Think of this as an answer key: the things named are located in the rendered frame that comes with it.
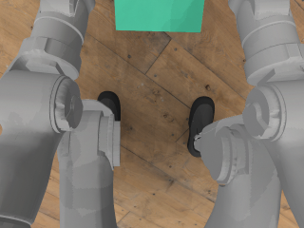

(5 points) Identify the left robot forearm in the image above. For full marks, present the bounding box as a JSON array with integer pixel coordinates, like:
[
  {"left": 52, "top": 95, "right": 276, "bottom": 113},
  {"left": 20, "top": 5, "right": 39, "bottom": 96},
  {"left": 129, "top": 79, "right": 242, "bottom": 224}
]
[{"left": 0, "top": 0, "right": 96, "bottom": 80}]

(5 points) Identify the robot left shin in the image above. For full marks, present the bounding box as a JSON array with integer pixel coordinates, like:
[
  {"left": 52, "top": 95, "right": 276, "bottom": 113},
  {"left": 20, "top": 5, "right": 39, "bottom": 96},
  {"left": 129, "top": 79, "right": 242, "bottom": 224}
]
[{"left": 57, "top": 99, "right": 113, "bottom": 162}]

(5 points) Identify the robot right upper arm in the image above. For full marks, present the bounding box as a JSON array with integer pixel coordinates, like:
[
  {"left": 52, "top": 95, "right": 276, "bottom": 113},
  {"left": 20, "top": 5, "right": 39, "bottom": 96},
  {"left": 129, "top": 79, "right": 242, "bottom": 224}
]
[{"left": 242, "top": 79, "right": 304, "bottom": 228}]

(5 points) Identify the robot left upper arm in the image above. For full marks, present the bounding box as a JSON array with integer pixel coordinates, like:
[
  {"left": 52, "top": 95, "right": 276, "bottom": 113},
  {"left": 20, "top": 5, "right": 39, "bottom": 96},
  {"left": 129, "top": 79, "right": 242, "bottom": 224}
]
[{"left": 0, "top": 69, "right": 84, "bottom": 228}]

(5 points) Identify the right robot forearm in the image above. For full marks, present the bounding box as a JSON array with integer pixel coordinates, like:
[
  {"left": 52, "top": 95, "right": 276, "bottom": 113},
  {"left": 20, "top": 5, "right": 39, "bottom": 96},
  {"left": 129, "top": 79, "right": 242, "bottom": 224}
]
[{"left": 228, "top": 0, "right": 304, "bottom": 86}]

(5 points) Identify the robot left foot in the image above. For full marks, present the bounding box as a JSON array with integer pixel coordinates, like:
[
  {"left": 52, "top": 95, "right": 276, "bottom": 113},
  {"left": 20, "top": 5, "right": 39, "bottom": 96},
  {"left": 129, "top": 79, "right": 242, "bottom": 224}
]
[{"left": 97, "top": 91, "right": 121, "bottom": 122}]

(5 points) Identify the carton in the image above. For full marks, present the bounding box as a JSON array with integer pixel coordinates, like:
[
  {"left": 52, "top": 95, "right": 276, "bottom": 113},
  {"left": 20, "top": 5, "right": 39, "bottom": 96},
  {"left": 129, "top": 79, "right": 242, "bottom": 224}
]
[{"left": 114, "top": 0, "right": 205, "bottom": 33}]

